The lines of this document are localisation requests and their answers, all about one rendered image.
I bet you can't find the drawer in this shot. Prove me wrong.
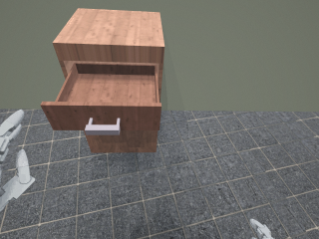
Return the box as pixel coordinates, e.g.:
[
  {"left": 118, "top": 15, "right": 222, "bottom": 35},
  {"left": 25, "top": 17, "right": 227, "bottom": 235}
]
[{"left": 40, "top": 63, "right": 161, "bottom": 130}]

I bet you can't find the robot right hand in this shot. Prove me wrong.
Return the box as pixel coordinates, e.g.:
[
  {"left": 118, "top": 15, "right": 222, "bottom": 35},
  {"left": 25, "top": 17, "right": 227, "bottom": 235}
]
[{"left": 249, "top": 218, "right": 275, "bottom": 239}]

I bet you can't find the robot left hand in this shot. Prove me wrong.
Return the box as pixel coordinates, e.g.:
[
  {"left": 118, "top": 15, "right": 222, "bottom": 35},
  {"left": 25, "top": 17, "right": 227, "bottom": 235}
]
[{"left": 0, "top": 110, "right": 35, "bottom": 212}]

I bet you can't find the handle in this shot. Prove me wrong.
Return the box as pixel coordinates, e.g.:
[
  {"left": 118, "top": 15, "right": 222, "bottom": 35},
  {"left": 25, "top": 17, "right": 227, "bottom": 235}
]
[{"left": 85, "top": 118, "right": 121, "bottom": 135}]

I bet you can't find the cabinet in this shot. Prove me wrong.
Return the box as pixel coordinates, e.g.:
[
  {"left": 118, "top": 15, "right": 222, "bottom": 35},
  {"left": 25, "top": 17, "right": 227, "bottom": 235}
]
[{"left": 53, "top": 8, "right": 164, "bottom": 153}]

